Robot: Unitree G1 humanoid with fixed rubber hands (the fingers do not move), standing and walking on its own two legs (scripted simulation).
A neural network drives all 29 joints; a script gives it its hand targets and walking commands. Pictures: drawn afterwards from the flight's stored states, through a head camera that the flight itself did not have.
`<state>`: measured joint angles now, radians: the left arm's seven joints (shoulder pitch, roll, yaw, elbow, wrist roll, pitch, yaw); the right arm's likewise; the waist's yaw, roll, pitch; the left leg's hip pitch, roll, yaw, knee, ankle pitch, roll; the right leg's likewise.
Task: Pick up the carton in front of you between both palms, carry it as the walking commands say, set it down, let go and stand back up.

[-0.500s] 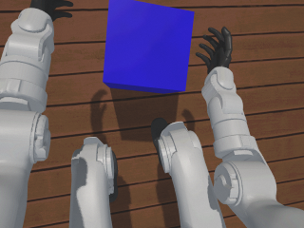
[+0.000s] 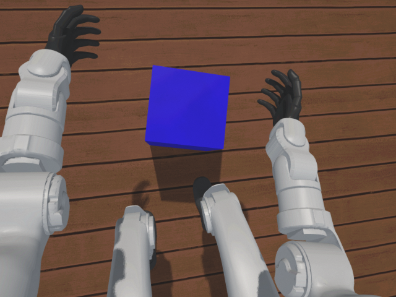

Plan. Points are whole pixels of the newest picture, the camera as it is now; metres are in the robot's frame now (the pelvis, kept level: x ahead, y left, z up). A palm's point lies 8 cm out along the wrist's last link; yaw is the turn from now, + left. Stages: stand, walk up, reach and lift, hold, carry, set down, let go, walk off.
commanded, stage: set down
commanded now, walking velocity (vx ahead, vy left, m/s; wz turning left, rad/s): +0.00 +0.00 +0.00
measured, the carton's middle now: (184, 115) +0.49 -0.08 -0.45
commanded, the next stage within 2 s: let go in 0.16 s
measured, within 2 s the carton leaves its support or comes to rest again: neither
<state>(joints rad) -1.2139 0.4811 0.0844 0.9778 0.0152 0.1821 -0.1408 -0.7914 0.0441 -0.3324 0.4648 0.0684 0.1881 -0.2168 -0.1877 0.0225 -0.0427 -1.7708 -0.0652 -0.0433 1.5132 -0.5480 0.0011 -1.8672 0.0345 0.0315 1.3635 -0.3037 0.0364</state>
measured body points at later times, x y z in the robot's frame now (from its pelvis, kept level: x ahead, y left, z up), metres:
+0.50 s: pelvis +0.04 +0.00 +0.12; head +0.28 +0.01 +0.50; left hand +0.48 +0.18 +0.00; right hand +0.37 -0.22 +0.01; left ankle +0.04 +0.11 -0.54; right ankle +0.13 -0.13 -0.54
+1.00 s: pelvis +0.11 -0.02 +0.20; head +0.19 -0.01 +0.64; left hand +0.34 +0.21 +0.10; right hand +0.28 -0.25 +0.12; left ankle +0.04 +0.11 -0.54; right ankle +0.13 -0.12 -0.54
